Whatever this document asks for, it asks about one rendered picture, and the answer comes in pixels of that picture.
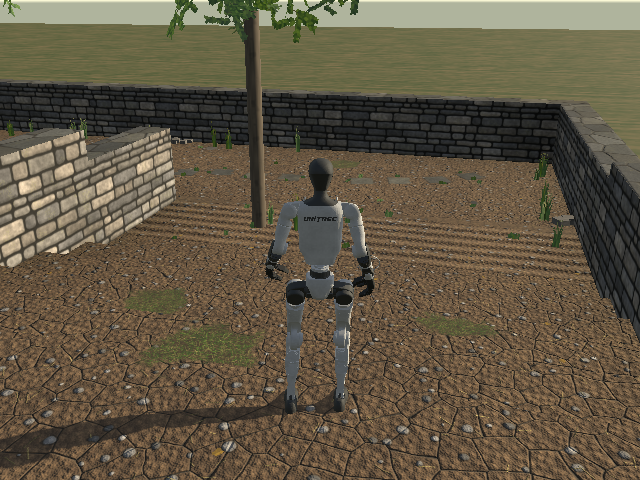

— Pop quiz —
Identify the left robot foot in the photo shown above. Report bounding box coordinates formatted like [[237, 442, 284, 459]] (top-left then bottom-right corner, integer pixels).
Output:
[[284, 388, 298, 414]]

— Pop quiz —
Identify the robot right forearm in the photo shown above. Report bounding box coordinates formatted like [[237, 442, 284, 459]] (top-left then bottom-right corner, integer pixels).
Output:
[[357, 242, 374, 280]]

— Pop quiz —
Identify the left robot hand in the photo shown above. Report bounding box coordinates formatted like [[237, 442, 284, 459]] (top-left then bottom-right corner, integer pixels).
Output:
[[265, 264, 289, 281]]

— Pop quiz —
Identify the robot left forearm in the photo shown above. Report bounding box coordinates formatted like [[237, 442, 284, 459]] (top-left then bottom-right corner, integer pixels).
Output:
[[265, 240, 282, 270]]

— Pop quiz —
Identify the robot right upper arm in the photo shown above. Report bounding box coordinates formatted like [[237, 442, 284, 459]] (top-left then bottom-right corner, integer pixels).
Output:
[[341, 202, 368, 258]]

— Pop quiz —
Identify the robot left upper arm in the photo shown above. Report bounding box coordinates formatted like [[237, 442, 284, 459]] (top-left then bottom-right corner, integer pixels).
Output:
[[272, 201, 300, 256]]

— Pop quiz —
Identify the right robot hand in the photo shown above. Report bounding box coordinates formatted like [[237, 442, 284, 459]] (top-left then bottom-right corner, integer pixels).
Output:
[[352, 276, 375, 297]]

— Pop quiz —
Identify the humanoid robot head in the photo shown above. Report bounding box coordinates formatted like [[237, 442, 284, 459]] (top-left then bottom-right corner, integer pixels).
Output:
[[303, 158, 338, 206]]

